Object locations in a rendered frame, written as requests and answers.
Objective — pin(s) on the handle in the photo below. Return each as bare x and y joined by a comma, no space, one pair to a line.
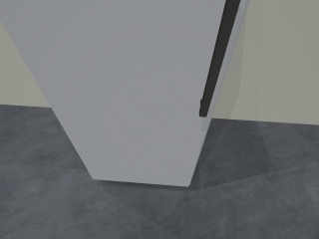
226,24

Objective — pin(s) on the fridge door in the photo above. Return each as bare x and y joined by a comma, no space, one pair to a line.
124,78

